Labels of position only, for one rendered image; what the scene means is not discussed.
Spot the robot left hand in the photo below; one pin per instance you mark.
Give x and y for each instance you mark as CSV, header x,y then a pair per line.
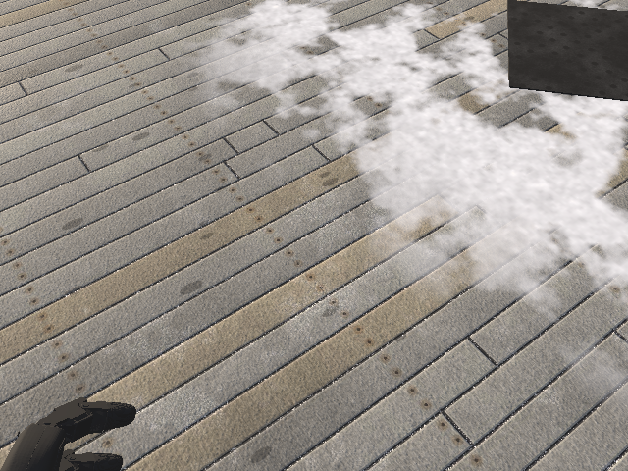
x,y
40,446

